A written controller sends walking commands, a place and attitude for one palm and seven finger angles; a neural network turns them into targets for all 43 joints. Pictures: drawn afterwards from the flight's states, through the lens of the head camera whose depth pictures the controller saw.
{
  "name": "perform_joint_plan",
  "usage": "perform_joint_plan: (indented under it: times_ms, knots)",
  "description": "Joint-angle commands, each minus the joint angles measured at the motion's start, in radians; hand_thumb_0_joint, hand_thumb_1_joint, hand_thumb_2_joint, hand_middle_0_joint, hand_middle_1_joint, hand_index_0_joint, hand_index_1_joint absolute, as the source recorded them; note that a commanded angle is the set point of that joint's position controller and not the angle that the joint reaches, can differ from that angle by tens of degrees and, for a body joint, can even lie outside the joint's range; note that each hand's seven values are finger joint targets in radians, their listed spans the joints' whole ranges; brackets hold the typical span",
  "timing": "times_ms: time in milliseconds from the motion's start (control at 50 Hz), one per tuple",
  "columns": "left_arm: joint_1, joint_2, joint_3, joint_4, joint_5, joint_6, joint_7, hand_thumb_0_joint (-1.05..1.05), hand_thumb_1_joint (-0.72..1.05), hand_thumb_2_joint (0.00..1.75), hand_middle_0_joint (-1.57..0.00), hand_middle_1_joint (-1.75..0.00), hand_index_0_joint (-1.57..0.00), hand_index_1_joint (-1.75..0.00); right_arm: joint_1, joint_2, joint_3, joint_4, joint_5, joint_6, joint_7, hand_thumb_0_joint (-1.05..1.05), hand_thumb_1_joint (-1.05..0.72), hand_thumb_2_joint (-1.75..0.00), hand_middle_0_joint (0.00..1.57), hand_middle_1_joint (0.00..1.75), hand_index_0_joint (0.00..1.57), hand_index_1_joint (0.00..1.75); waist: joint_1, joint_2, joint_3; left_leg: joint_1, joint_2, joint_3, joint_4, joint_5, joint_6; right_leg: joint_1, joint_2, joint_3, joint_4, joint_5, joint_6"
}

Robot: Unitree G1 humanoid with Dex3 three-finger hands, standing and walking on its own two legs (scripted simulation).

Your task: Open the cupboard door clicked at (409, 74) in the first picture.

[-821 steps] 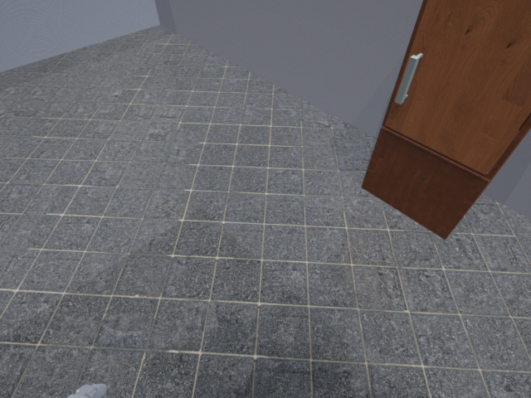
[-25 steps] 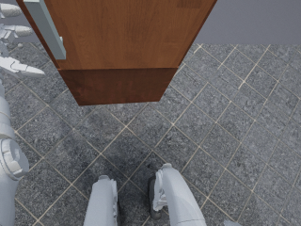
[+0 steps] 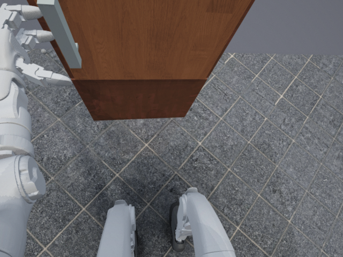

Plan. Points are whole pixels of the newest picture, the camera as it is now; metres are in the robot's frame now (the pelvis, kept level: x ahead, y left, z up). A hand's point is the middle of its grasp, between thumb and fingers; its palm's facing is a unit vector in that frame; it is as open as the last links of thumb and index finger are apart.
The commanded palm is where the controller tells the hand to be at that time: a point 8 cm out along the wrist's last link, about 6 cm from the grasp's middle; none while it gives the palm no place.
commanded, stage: slide the fingers in behind the handle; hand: left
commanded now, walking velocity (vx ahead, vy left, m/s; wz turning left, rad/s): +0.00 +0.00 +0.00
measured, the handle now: (64, 29) +0.58 +0.20 +0.04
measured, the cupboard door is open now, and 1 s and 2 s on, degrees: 0 0 1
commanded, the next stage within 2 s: close the thumb around the handle in 1.02 s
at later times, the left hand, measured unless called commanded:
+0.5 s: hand (52, 55) +0.52 +0.22 +0.03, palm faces +0.09 -1.00 -0.01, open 14.9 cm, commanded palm +0.51 +0.19 +0.03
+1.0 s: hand (77, 51) +0.54 +0.17 +0.03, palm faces +0.02 -1.00 -0.02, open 13.7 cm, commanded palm +0.52 +0.20 +0.03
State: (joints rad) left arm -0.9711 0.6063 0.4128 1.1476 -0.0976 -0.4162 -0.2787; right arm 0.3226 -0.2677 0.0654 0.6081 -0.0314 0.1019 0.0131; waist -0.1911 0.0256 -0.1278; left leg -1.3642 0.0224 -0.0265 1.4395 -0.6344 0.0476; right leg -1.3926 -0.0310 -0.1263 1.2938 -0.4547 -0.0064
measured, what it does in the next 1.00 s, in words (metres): stands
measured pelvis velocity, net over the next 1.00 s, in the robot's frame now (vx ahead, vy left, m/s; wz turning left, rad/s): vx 0.00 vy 0.00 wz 0.00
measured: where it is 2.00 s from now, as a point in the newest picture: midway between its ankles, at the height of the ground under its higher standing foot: (154, 245)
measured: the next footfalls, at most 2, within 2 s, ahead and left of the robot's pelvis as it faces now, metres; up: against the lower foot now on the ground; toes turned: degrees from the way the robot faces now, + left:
none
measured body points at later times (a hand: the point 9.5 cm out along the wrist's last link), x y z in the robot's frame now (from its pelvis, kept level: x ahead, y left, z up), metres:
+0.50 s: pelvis +0.00 +0.00 +0.01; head +0.19 +0.05 +0.41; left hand +0.51 +0.27 +0.04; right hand +0.04 -0.27 -0.10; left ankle +0.01 +0.09 -0.59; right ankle +0.07 -0.13 -0.59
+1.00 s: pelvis +0.00 +0.00 +0.00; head +0.19 +0.03 +0.41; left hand +0.53 +0.23 +0.03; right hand +0.02 -0.26 -0.11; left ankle +0.01 +0.09 -0.59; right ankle +0.07 -0.13 -0.59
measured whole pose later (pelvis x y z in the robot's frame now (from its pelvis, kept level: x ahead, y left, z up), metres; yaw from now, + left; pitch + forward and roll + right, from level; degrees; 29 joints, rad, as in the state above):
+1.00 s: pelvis +0.00 +0.00 +0.00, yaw +0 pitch +32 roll -4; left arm -0.97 0.50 0.38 1.17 -0.06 -0.49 -0.19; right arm 0.32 -0.25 0.06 0.59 -0.04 0.11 0.03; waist -0.20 0.04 -0.13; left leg -1.34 0.02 0.00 1.43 -0.64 0.05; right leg -1.39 -0.03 -0.10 1.31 -0.46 -0.01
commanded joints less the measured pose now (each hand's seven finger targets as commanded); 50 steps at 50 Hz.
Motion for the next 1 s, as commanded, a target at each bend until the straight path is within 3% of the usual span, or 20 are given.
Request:
perform_joint_plan:
  times_ms: [0, 40, 100, 140, 260, 360, 400, 440, 460, 500, 540, 600, 680, 720, 760, 780, 820, 880, 940, 980]
  knots:
    - [-0.493, 0.096, -0.081, -0.204, 0.022, -0.077, -0.018, 0.00, -0.50, 0.30, -0.30, -1.20, -0.30, -1.20, 0.204, -0.211, -0.077, -0.010, -0.011, -0.007, -0.017, 0.00, -0.90, -0.90, 0.20, 0.30, 0.20, 0.30, -0.080, 0.257, -0.564, 0.504, 0.003, -0.114, -0.193, 0.477, -0.052, 0.205, 0.057, 0.050, -0.107, 0.183, -0.028]
    - [-0.482, 0.073, -0.096, -0.189, 0.024, -0.079, -0.013, 0.00, -0.50, 0.30, -0.30, -1.20, -0.30, -1.20, 0.205, -0.211, -0.079, -0.008, -0.013, -0.007, -0.014, 0.00, -0.90, -0.90, 0.20, 0.30, 0.20, 0.30, -0.081, 0.242, -0.563, 0.511, 0.003, -0.119, -0.198, 0.477, -0.054, 0.205, 0.059, 0.045, -0.108, 0.180, -0.029]
    - [-0.496, 0.047, -0.119, -0.220, 0.021, -0.093, -0.014, 0.00, -0.50, 0.30, -0.30, -1.20, -0.30, -1.20, 0.207, -0.207, -0.083, -0.004, -0.016, -0.004, -0.010, 0.00, -0.90, -0.90, 0.20, 0.30, 0.20, 0.30, -0.078, 0.286, -0.611, 0.566, 0.004, -0.122, -0.191, 0.544, -0.064, 0.203, 0.058, 0.045, -0.106, 0.209, -0.032]
    - [-0.479, 0.026, -0.132, -0.213, 0.020, -0.092, -0.013, 0.00, -0.50, 0.30, -0.30, -1.20, -0.30, -1.20, 0.203, -0.207, -0.084, -0.002, -0.016, 0.000, -0.007, 0.00, -0.90, -0.90, 0.20, 0.30, 0.20, 0.30, -0.078, 0.262, -0.589, 0.556, 0.004, -0.122, -0.196, 0.539, -0.064, 0.212, 0.058, 0.044, -0.112, 0.209, -0.032]
    - [-0.520, -0.064, -0.204, -0.232, 0.021, -0.109, 0.006, 0.00, -0.50, 0.30, -0.30, -1.20, -0.30, -1.20, 0.198, -0.200, -0.092, 0.010, -0.019, 0.002, -0.001, 0.00, -0.90, -0.90, 0.20, 0.30, 0.20, 0.30, -0.097, 0.295, -0.577, 0.604, 0.003, -0.135, -0.205, 0.543, -0.072, 0.163, 0.056, 0.036, -0.114, 0.199, -0.036]
    - [-0.537, -0.097, -0.227, -0.216, 0.027, -0.119, 0.028, 0.00, -0.50, 0.30, -0.30, -1.20, -0.30, -1.20, 0.197, -0.198, -0.095, 0.019, -0.025, 0.003, 0.002, 0.00, -0.90, -0.90, 0.20, 0.30, 0.20, 0.30, -0.108, 0.262, -0.571, 0.584, -0.003, -0.132, -0.205, 0.517, -0.066, 0.178, 0.056, 0.036, -0.118, 0.201, -0.037]
    - [-0.546, -0.091, -0.228, -0.228, 0.029, -0.125, 0.030, 0.00, -0.50, 0.30, -0.30, -1.20, -0.30, -1.20, 0.194, -0.198, -0.094, 0.022, -0.026, 0.006, 0.003, 0.00, -0.90, -0.90, 0.20, 0.30, 0.20, 0.30, -0.103, 0.272, -0.578, 0.590, -0.003, -0.133, -0.207, 0.526, -0.070, 0.189, 0.054, 0.036, -0.119, 0.206, -0.038]
    - [-0.523, -0.131, -0.249, -0.232, 0.027, -0.129, 0.031, 0.00, -0.50, 0.30, -0.30, -1.20, -0.30, -1.20, 0.189, -0.194, -0.098, 0.021, -0.028, 0.006, 0.009, 0.00, -0.90, -0.90, 0.20, 0.30, 0.20, 0.30, -0.099, 0.270, -0.597, 0.602, -0.005, -0.133, -0.208, 0.527, -0.070, 0.193, 0.055, 0.035, -0.120, 0.206, -0.038]
    - [-0.543, -0.139, -0.260, -0.235, 0.027, -0.134, 0.033, 0.00, -0.50, 0.30, -0.30, -1.20, -0.30, -1.20, 0.192, -0.194, -0.101, 0.023, -0.028, 0.005, 0.008, 0.00, -0.90, -0.90, 0.20, 0.30, 0.20, 0.30, -0.112, 0.273, -0.591, 0.615, -0.004, -0.134, -0.207, 0.545, -0.070, 0.182, 0.054, 0.034, -0.121, 0.212, -0.039]
    - [-0.530, -0.161, -0.273, -0.252, 0.023, -0.139, 0.036, 0.00, -0.50, 0.30, -0.30, -1.20, -0.30, -1.20, 0.184, -0.190, -0.102, 0.025, -0.027, 0.007, 0.011, 0.00, -0.90, -0.90, 0.20, 0.30, 0.20, 0.30, -0.101, 0.293, -0.597, 0.630, -0.004, -0.136, -0.212, 0.552, -0.076, 0.184, 0.054, 0.032, -0.124, 0.214, -0.039]
    - [-0.492, -0.109, -0.196, -0.210, -0.001, -0.128, 0.054, 0.00, -0.50, 0.30, -0.30, -1.20, -0.30, -1.20, 0.179, -0.192, -0.098, 0.015, -0.023, 0.010, 0.006, 0.00, -0.90, -0.90, 0.20, 0.30, 0.20, 0.30, -0.083, 0.230, -0.585, 0.569, -0.009, -0.127, -0.214, 0.514, -0.064, 0.236, 0.056, 0.035, -0.123, 0.213, -0.038]
    - [-0.463, 0.052, -0.033, -0.125, 0.007, -0.116, 0.122, 0.00, -0.50, 0.30, -0.30, -1.20, -0.30, -1.20, 0.171, -0.187, -0.075, -0.016, -0.024, 0.011, 0.001, 0.00, -0.90, -0.90, 0.20, 0.30, 0.20, 0.30, -0.050, 0.169, -0.544, 0.403, -0.019, -0.088, -0.198, 0.443, -0.040, 0.312, 0.057, 0.056, -0.108, 0.203, -0.033]
    - [-0.433, 0.081, -0.052, -0.168, 0.074, -0.164, 0.126, 0.00, -0.50, 0.30, -0.30, -1.20, -0.30, -1.20, 0.168, -0.179, -0.072, -0.046, -0.027, 0.007, 0.014, 0.00, -0.90, -0.90, 0.20, 0.30, 0.20, 0.30, -0.040, 0.189, -0.578, 0.385, -0.017, -0.070, -0.195, 0.444, -0.034, 0.363, 0.058, 0.074, -0.099, 0.220, -0.033]
    - [-0.423, 0.039, -0.079, -0.171, 0.059, -0.159, 0.103, 0.00, -0.50, 0.30, -0.30, -1.20, -0.30, -1.20, 0.165, -0.181, -0.077, -0.048, -0.021, 0.011, 0.015, 0.00, -0.90, -0.90, 0.20, 0.30, 0.20, 0.30, -0.052, 0.180, -0.582, 0.407, -0.013, -0.073, -0.196, 0.449, -0.035, 0.349, 0.059, 0.073, -0.104, 0.223, -0.029]
    - [-0.435, 0.045, -0.066, -0.181, 0.031, -0.151, 0.086, 0.00, -0.50, 0.30, -0.30, -1.20, -0.30, -1.20, 0.168, -0.187, -0.079, -0.052, -0.016, 0.011, 0.009, 0.00, -0.90, -0.90, 0.20, 0.30, 0.20, 0.30, -0.054, 0.184, -0.584, 0.416, -0.010, -0.079, -0.201, 0.446, -0.035, 0.344, 0.059, 0.072, -0.103, 0.221, -0.029]
    - [-0.427, 0.063, -0.046, -0.186, 0.023, -0.146, 0.081, 0.00, -0.50, 0.30, -0.30, -1.20, -0.30, -1.20, 0.169, -0.190, -0.078, -0.053, -0.014, 0.011, 0.008, 0.00, -0.90, -0.90, 0.20, 0.30, 0.20, 0.30, -0.039, 0.191, -0.606, 0.424, -0.011, -0.080, -0.204, 0.448, -0.039, 0.350, 0.058, 0.070, -0.100, 0.217, -0.028]
    - [-0.427, 0.074, -0.023, -0.186, 0.009, -0.134, 0.082, 0.00, -0.50, 0.30, -0.30, -1.20, -0.30, -1.20, 0.172, -0.190, -0.078, -0.052, -0.012, 0.009, 0.003, 0.00, -0.90, -0.90, 0.20, 0.30, 0.20, 0.30, -0.042, 0.152, -0.614, 0.405, -0.011, -0.076, -0.196, 0.453, -0.034, 0.369, 0.059, 0.073, -0.101, 0.234, -0.023]
    - [-0.443, 0.116, 0.002, -0.188, 0.025, -0.133, 0.096, 0.00, -0.50, 0.30, -0.30, -1.20, -0.30, -1.20, 0.180, -0.189, -0.072, -0.053, -0.013, 0.005, 0.001, 0.00, -0.90, -0.90, 0.20, 0.30, 0.20, 0.30, -0.039, 0.162, -0.606, 0.372, -0.012, -0.069, -0.191, 0.439, -0.030, 0.373, 0.059, 0.079, -0.095, 0.231, -0.021]
    - [-0.434, 0.097, -0.014, -0.166, 0.040, -0.130, 0.103, 0.00, -0.50, 0.30, -0.30, -1.20, -0.30, -1.20, 0.184, -0.184, -0.074, -0.047, -0.014, 0.004, 0.000, 0.00, -0.90, -0.90, 0.20, 0.30, 0.20, 0.30, -0.047, 0.148, -0.587, 0.363, -0.010, -0.067, -0.188, 0.433, -0.029, 0.364, 0.058, 0.079, -0.097, 0.226, -0.019]
    - [-0.439, 0.123, 0.003, -0.192, 0.043, -0.136, 0.102, 0.00, -0.50, 0.30, -0.30, -1.20, -0.30, -1.20, 0.191, -0.188, -0.076, -0.048, -0.015, 0.005, 0.000, 0.00, -0.90, -0.90, 0.20, 0.30, 0.20, 0.30, -0.037, 0.168, -0.621, 0.386, -0.009, -0.068, -0.185, 0.460, -0.032, 0.371, 0.058, 0.080, -0.090, 0.246, -0.022]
